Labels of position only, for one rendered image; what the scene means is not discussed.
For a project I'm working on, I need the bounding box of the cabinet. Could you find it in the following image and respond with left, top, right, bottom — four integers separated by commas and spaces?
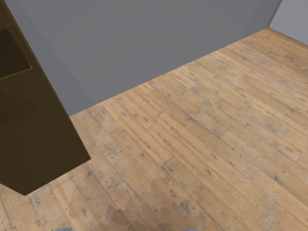
0, 0, 91, 196

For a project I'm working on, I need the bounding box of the drawer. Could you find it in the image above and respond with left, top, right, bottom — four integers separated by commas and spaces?
0, 27, 31, 78

